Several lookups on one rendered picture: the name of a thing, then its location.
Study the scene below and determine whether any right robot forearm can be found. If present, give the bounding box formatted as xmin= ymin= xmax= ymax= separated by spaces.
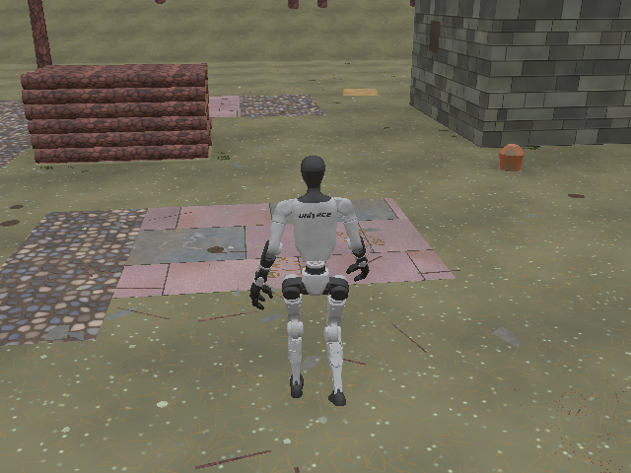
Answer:
xmin=352 ymin=235 xmax=368 ymax=267

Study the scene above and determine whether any left robot forearm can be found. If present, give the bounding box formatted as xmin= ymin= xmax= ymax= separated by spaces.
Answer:
xmin=253 ymin=240 xmax=276 ymax=287

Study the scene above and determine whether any robot left hand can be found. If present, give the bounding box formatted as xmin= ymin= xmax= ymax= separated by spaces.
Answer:
xmin=249 ymin=283 xmax=273 ymax=310

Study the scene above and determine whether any robot right hand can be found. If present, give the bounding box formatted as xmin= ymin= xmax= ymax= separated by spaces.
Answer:
xmin=346 ymin=263 xmax=370 ymax=282

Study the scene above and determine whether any right robot upper arm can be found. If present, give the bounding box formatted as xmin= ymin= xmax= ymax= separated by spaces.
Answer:
xmin=334 ymin=197 xmax=363 ymax=250

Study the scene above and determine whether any left robot upper arm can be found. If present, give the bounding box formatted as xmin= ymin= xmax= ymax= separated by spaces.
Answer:
xmin=266 ymin=199 xmax=294 ymax=255

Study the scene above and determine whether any right robot shin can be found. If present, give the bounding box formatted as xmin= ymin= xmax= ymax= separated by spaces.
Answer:
xmin=326 ymin=326 xmax=343 ymax=394

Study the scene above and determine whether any right robot foot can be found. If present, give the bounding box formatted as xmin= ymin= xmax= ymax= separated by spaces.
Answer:
xmin=328 ymin=389 xmax=346 ymax=406

